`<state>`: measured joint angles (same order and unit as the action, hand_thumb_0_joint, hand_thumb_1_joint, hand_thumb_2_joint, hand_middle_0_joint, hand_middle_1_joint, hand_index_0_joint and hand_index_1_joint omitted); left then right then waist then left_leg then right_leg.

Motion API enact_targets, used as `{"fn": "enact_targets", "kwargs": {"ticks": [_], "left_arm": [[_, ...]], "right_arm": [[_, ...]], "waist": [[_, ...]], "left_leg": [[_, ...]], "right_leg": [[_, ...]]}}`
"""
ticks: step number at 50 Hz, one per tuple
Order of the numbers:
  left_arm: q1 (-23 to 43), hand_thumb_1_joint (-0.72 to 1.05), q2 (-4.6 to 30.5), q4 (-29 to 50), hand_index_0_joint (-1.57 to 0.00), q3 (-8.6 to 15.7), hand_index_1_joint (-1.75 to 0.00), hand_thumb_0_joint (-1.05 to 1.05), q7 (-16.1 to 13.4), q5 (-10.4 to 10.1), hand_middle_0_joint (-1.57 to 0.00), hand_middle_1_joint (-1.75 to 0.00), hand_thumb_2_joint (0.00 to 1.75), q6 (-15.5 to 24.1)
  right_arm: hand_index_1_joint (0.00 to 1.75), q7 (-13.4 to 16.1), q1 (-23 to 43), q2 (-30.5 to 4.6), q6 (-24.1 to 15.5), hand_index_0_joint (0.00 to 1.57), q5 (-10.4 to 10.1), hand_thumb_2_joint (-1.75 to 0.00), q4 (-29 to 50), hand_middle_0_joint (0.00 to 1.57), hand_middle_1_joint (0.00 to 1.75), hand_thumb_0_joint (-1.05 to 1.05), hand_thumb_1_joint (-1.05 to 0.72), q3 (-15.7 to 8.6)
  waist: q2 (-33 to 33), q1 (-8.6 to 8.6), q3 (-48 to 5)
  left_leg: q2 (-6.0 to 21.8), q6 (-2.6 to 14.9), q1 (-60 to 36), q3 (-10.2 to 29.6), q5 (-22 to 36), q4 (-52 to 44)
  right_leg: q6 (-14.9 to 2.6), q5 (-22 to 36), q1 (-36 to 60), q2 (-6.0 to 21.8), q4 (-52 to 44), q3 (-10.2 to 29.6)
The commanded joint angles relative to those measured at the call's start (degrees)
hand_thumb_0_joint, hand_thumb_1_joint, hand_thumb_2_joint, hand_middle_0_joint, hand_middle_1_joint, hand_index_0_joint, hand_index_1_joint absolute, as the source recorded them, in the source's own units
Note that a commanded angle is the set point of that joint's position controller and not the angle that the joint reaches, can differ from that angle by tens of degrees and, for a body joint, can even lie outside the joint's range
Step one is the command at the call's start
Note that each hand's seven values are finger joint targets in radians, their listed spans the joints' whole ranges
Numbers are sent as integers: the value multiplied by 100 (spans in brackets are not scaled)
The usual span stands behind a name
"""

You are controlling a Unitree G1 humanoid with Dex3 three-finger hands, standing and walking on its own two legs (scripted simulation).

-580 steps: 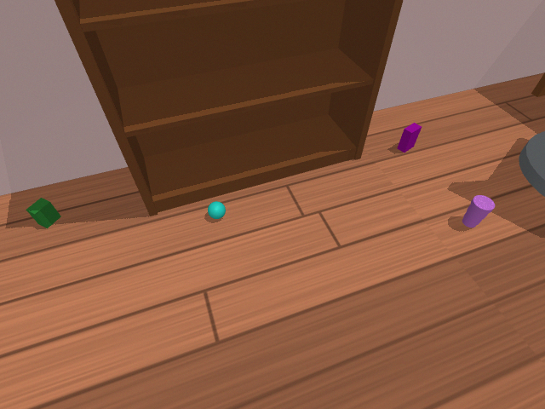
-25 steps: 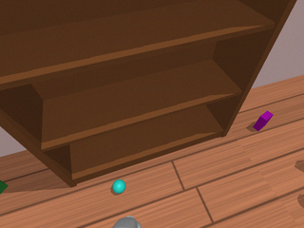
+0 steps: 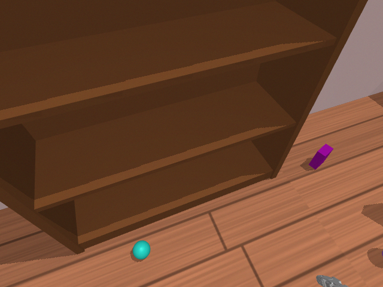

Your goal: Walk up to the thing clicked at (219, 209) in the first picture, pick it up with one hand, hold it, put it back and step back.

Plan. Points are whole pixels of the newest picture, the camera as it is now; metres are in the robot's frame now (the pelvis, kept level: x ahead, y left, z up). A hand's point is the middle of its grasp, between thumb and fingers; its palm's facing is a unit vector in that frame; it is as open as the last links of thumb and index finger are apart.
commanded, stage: walk up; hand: left
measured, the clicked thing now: (141, 249) +0.39 +0.27 -0.72
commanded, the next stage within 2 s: none
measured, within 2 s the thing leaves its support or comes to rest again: neither
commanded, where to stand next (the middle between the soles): +0.05 -0.01 m, yaw +2 degrees
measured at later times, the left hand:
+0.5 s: hand out of the picture +0.11 +0.25 -0.14, palm faces -0.03 -0.95 -0.31, open 7.4 cm
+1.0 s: hand out of the picture +0.08 +0.26 -0.14, palm faces -0.01 -0.95 -0.32, open 7.4 cm
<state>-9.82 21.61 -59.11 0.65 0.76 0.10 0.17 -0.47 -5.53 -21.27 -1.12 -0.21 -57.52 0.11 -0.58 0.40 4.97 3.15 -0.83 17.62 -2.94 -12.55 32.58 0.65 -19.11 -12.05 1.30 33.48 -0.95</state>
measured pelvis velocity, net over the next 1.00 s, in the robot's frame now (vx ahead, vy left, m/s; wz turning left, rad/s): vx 0.02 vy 0.01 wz -0.01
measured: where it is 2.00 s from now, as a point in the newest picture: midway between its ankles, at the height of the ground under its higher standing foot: outside the picture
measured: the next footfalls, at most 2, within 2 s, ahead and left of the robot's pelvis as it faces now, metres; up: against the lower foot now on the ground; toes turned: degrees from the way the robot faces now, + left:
left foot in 1.72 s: +0.03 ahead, +0.13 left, +0.00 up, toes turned +6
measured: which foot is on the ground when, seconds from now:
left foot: down 0.00-1.00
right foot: down 0.00-1.00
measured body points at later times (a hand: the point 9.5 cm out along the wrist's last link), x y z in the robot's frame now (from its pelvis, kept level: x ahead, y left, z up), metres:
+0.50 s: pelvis +0.01 +0.00 +0.02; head +0.02 +0.01 +0.47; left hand +0.11 +0.30 -0.12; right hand +0.07 -0.31 -0.11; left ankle +0.05 +0.13 -0.73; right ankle -0.01 -0.13 -0.73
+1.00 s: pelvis +0.02 +0.01 +0.02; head +0.03 +0.01 +0.47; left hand +0.08 +0.31 -0.12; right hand +0.10 -0.29 -0.11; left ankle +0.05 +0.13 -0.73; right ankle -0.01 -0.13 -0.73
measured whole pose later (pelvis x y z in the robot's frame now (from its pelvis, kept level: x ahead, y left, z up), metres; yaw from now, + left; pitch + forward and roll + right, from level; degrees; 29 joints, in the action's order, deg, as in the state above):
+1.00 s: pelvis +0.02 +0.01 +0.02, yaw +0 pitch -2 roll +0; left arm -6.4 20.1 -67.0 1.2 0.9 0.1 -0.6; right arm -0.3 -3.3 -19.4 -1.2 0.6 -66.5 -0.2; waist 0.4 -0.2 2.8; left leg 2.6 -0.7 10.1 -3.8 -6.6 18.4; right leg 1.4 -11.6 -3.8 1.3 17.0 -0.7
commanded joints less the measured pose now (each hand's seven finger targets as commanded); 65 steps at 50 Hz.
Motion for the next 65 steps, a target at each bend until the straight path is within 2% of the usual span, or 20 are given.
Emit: {"fn": "enact_targets", "kwargs": {"ticks": [1,4,12,17,23,32,49,50,53,54,56,57,58,59,60,61,62,63,64,65], "left_arm": [[344,90,1255,221,-20,260,-30,0,-84,-20,-20,-30,90,151],[538,90,1223,136,-20,255,-30,0,-82,-30,-20,-30,90,126],[856,90,1132,-140,-20,252,-30,0,-58,-33,-20,-30,90,80],[930,90,1116,-229,-20,266,-30,0,-43,-19,-20,-30,90,67],[897,90,1076,-293,-20,280,-30,0,-32,-13,-20,-30,90,51],[802,90,1009,-371,-20,233,-30,0,-23,7,-20,-30,90,44],[634,90,1005,-419,-20,240,-30,0,-64,14,-20,-30,90,65],[649,90,1370,-254,-20,424,-30,0,-75,13,-20,-30,90,-82],[338,90,1134,32,-20,442,-30,0,-92,-9,-20,-30,90,-198],[303,90,1075,145,-20,463,-30,0,-82,-10,-20,-30,90,-245],[103,90,997,297,-20,506,-30,0,-49,34,-20,-30,90,-377],[67,90,1014,393,-20,537,-30,0,-27,58,-20,-30,90,-435],[41,90,1012,472,-20,568,-30,0,0,41,-20,-30,90,-492],[-120,90,965,527,-20,578,-30,0,3,-2,-20,-30,90,-513],[-280,90,916,529,-20,580,-30,0,1,-21,-20,-30,90,-494],[-397,90,866,503,-20,575,-30,0,2,1,-20,-30,90,-428],[-615,90,831,410,-20,578,-30,0,-14,49,-20,-30,90,-329],[-602,90,1010,351,-20,606,-30,0,-48,112,-20,-30,90,-222],[-400,90,1631,509,-20,772,-30,0,-112,227,-20,-30,90,-112],[68,90,2025,788,-20,819,-30,0,-157,265,-20,-30,90,-48]], "right_arm": [[30,66,305,-1214,-148,20,-51,-90,105,20,30,0,-90,-254],[30,70,325,-1178,-129,20,-32,-90,-65,20,30,0,-90,-232],[30,65,439,-1116,-117,20,13,-90,-414,20,30,0,-90,-182],[30,71,441,-1108,-136,20,40,-90,-527,20,30,0,-90,-171],[30,90,439,-1130,-170,20,43,-90,-559,20,30,0,-90,-187],[30,89,456,-1134,-150,20,56,-90,-567,20,30,0,-90,-214],[30,87,476,-1080,-107,20,43,-90,-566,20,30,0,-90,-258],[30,145,448,-1483,-22,20,26,-90,-508,20,30,0,-90,-391],[30,189,261,-1529,47,20,-48,-90,-290,20,30,0,-90,-504],[30,204,237,-1565,74,20,-44,-90,-176,20,30,0,-90,-551],[30,237,442,-1719,119,20,16,-90,106,20,30,0,-90,-645],[30,248,501,-1763,139,20,85,-90,251,20,30,0,-90,-688],[30,259,548,-1784,160,20,145,-90,386,20,30,0,-90,-713],[30,278,694,-1755,180,20,201,-90,532,20,30,0,-90,-723],[30,288,783,-1666,191,20,222,-90,614,20,30,0,-90,-714],[30,260,777,-1574,207,20,219,-90,636,20,30,0,-90,-668],[30,214,942,-1492,255,20,167,-90,677,20,30,0,-90,-633],[30,166,930,-1256,321,20,117,-90,707,20,30,0,-90,-566],[30,138,617,-849,352,20,62,-90,789,20,30,0,-90,-441],[30,161,370,-820,434,20,96,-90,760,20,30,0,-90,-446]], "waist": [[239,-49,-781],[293,-74,-792],[177,-64,-605],[69,-68,-567],[-72,-54,-761],[-95,-86,-608],[-2,-115,-735],[153,-119,-88],[-248,-130,-988],[-445,-146,-1206],[-1043,-82,-1271],[-1178,-77,-1227],[-1168,-47,-1143],[-1176,66,-1075],[-1068,167,-1092],[-863,239,-1140],[-797,406,-1061],[-158,395,-804],[1362,230,-557],[1116,61,-437]], "left_leg": [[453,291,-948,535,1212,-617],[451,242,-1101,467,1353,-766],[492,119,-1112,489,1068,-1344],[507,101,-1063,520,751,-1586],[576,115,-1185,527,1044,-1637],[576,151,-1139,621,492,-1783],[576,136,-1407,546,1215,-1633],[586,220,-937,592,2521,-1193],[950,555,-1304,753,3473,-992],[1171,760,-1227,991,3422,-1070],[1719,1310,-750,1473,2797,-1293],[1918,1526,-483,1643,2514,-1348],[1943,1592,-304,1598,2516,-1259],[1890,1536,-304,1453,2799,-1012],[1720,1367,-208,1277,2647,-777],[1381,1161,-276,1034,2254,-479],[1073,866,-235,843,1734,-71],[522,582,72,534,984,612],[-354,209,1177,362,-807,1442],[-642,82,1220,944,-2244,2279]], "right_leg": [[-357,1590,-36,644,-992,666],[-312,1623,97,657,-1204,653],[-230,1242,310,629,-1757,593],[-220,1041,382,618,-1904,592],[-200,1273,522,595,-1854,518],[-180,957,341,569,-1968,534],[-122,1401,391,593,-1959,464],[-167,2378,-37,494,-1299,376],[-193,2216,128,285,-495,69],[-201,1676,136,132,31,19],[-236,-439,-1,-71,1232,32],[-279,-1276,-150,-37,1828,207],[-316,-1515,-293,-5,2263,400],[-338,-1496,-430,82,2242,505],[-352,-1252,-338,142,1837,489],[-335,-808,-232,89,983,272],[-278,6,-13,112,-267,125],[-215,568,70,254,-1207,463],[-433,1340,256,1285,-1625,2177],[-1070,1501,-373,2131,-1663,2734]]}}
